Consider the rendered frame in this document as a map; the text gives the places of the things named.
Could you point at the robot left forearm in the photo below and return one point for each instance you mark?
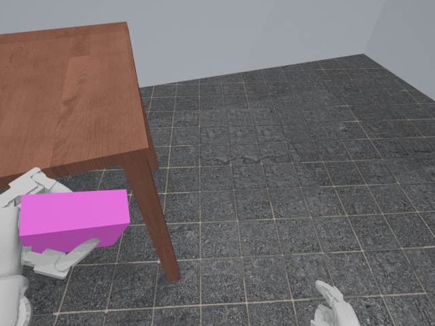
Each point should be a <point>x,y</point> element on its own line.
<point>15,308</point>

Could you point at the robot right hand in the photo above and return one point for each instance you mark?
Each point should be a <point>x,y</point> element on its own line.
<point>342,313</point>

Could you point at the robot left hand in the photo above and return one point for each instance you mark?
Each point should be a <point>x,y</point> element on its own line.
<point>13,255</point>

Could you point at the table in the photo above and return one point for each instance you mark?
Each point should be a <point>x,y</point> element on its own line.
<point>70,103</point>

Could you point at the sponge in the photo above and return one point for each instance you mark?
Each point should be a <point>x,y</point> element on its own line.
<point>63,221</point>

